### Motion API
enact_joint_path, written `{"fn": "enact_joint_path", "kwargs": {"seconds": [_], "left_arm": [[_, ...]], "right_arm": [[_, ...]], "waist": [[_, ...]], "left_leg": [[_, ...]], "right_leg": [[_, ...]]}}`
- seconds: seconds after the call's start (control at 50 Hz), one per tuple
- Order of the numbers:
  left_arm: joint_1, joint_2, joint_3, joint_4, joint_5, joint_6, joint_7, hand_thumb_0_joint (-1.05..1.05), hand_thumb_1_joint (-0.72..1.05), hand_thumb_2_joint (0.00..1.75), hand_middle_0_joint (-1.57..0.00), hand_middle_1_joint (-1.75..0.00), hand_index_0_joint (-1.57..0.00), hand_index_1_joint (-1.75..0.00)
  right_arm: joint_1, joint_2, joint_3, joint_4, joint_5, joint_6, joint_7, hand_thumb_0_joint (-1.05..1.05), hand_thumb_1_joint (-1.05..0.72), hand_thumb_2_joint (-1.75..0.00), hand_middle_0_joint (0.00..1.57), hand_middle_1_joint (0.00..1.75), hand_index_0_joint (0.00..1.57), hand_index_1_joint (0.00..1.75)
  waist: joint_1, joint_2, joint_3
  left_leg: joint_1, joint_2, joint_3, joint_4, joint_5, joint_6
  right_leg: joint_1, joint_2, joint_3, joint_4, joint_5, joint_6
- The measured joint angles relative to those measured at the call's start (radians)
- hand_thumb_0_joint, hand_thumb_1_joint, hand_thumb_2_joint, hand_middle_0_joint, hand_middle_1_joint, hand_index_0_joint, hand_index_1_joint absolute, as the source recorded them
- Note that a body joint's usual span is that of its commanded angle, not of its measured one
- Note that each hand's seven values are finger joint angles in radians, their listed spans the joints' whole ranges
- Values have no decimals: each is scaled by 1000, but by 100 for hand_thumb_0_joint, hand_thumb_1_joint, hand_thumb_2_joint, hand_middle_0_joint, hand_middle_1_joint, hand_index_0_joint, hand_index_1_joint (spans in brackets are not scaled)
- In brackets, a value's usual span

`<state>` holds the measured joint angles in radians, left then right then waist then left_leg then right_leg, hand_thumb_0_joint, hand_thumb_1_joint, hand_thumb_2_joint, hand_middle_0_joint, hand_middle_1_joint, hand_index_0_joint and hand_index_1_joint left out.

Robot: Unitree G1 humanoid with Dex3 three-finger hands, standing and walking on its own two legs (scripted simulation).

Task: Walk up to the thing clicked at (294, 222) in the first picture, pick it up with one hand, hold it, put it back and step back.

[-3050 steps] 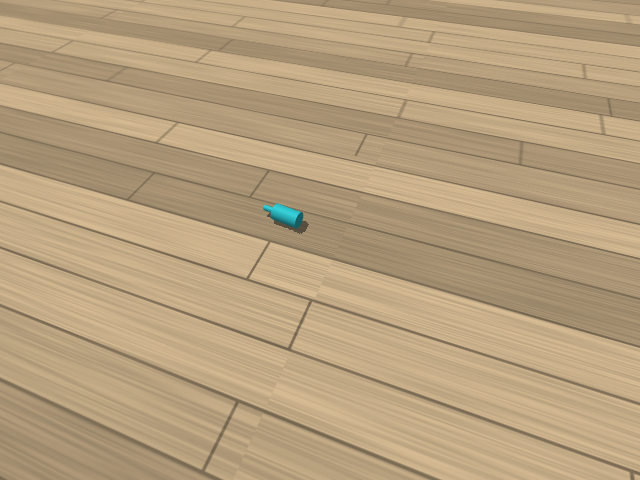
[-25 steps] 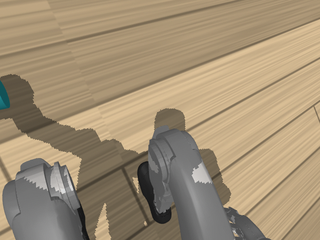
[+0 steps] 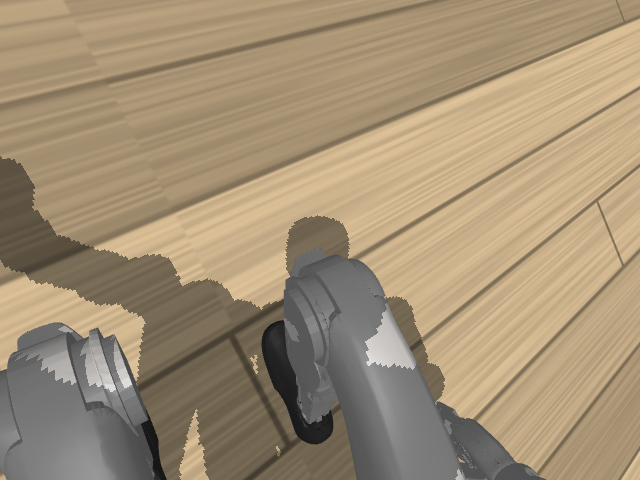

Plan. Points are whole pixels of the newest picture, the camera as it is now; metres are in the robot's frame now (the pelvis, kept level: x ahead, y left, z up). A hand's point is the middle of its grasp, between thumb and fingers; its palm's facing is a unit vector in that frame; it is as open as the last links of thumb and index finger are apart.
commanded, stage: rest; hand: left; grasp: from above
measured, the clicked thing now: out of the picture +0.45 +0.36 -0.27
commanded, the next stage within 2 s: open in 0.02 s
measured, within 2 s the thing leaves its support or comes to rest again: rests again in 0.52 s
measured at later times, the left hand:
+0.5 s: hand out of the picture +0.45 +0.33 -0.23, palm faces -0.44 -0.12 -0.89, open 10.6 cm
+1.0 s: hand out of the picture +0.45 +0.33 -0.23, palm faces -0.45 -0.12 -0.89, open 13.5 cm
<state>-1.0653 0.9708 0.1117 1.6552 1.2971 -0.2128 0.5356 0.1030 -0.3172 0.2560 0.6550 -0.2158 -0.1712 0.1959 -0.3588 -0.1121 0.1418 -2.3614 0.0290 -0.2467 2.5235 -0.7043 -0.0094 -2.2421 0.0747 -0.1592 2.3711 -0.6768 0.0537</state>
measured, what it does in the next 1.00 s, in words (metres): stands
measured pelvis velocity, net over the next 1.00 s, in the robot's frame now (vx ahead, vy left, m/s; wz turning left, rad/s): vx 0.00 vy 0.00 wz -0.01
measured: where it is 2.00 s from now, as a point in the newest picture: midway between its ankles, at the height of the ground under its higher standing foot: (230, 439)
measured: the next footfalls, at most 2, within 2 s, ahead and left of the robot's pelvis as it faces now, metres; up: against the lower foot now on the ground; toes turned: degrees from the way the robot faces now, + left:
none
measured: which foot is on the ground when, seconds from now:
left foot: down 0.00-1.00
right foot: down 0.00-1.00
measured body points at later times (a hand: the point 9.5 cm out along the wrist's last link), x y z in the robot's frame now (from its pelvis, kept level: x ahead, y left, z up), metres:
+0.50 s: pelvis +0.00 +0.00 +0.00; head +0.27 +0.12 +0.33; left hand +0.47 +0.33 -0.18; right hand +0.06 -0.26 -0.06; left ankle +0.06 +0.13 -0.27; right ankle +0.11 -0.12 -0.27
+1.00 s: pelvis +0.00 +0.00 +0.00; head +0.27 +0.12 +0.34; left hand +0.47 +0.34 -0.18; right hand +0.06 -0.26 -0.06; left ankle +0.06 +0.13 -0.27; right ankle +0.11 -0.12 -0.27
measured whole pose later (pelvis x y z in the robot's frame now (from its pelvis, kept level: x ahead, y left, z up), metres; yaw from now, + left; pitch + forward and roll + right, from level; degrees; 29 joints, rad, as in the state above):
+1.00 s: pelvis +0.00 +0.00 +0.00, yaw -1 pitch +29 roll -14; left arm -1.08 1.01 0.08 1.67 1.28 -0.23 0.54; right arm 0.10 -0.33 0.29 0.64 -0.22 -0.18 0.20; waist -0.36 -0.12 0.15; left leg -2.35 0.03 -0.26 2.52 -0.70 -0.01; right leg -2.23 0.08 -0.17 2.36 -0.66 0.05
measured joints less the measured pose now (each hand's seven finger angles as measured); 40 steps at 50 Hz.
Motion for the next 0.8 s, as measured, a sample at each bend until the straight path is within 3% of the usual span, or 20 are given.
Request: {"fn": "enact_joint_path", "kwargs": {"seconds": [0.2, 0.4, 0.8], "left_arm": [[-6, 22, -9, 27, -3, -11, 4, 0, 12, 20, -84, -24, -85, -23], [-10, 35, -23, 30, -4, -24, 15, 0, 10, 38, -69, -40, -70, -39], [-3, 31, -31, 11, -19, -7, -4, 0, -24, 76, -31, -76, -32, -76]], "right_arm": [[6, -13, 19, -8, -2, -1, 2, 0, -90, -89, 20, 30, 20, 30], [3, -18, 29, -9, -5, -10, 5, 0, -90, -89, 21, 30, 20, 30], [1, -12, 35, -16, -3, -7, 12, 0, -90, -89, 21, 30, 20, 30]], "waist": [[-9, -7, 5], [-7, -11, 13], [-8, -9, 6]], "left_leg": [[5, 2, -8, 2, 2, -1], [9, 5, -13, 1, 4, -3], [11, 1, -16, -3, 2, -2]], "right_leg": [[5, 4, -6, -4, 7, -1], [6, 7, -10, -7, 14, 1], [14, 4, -14, -15, 10, 0]]}}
